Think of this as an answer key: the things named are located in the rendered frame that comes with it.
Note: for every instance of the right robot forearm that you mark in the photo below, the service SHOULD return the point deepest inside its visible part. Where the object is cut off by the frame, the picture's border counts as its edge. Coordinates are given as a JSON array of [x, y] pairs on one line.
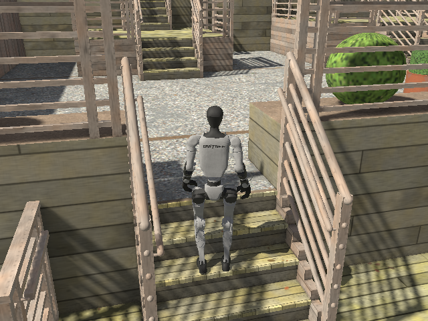
[[243, 178]]

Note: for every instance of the right robot thigh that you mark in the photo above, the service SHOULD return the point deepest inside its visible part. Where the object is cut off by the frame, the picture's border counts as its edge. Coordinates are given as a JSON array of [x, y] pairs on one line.
[[229, 200]]

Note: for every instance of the robot left upper arm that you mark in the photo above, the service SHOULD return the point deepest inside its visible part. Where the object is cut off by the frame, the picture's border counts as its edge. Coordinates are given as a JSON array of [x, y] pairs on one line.
[[191, 151]]

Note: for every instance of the left robot forearm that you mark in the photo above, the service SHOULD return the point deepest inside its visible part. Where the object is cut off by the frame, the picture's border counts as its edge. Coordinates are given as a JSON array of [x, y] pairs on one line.
[[187, 175]]

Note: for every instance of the robot right hand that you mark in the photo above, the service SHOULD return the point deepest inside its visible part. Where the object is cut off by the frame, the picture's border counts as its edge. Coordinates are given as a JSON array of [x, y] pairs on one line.
[[246, 190]]

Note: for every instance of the robot left hand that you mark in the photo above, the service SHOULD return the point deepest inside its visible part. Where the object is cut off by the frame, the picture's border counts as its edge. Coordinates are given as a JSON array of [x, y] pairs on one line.
[[191, 182]]

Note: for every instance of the robot right upper arm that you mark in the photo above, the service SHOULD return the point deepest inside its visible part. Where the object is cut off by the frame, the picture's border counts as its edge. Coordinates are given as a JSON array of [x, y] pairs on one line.
[[237, 153]]

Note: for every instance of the humanoid robot head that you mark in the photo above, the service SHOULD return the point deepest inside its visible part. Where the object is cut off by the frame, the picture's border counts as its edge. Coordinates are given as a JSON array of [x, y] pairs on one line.
[[214, 117]]

